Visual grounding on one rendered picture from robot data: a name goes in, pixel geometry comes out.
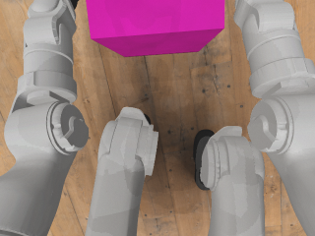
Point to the left robot upper arm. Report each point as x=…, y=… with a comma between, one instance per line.
x=44, y=139

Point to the right robot forearm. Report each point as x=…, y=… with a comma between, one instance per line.
x=273, y=48

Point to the left robot forearm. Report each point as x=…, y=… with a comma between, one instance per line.
x=48, y=55

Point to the robot left shin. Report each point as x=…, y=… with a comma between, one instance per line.
x=109, y=129

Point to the right robot upper arm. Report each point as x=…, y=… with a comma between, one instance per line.
x=283, y=126

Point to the right robot foot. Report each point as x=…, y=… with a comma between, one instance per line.
x=200, y=142

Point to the carton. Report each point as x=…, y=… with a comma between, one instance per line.
x=154, y=27

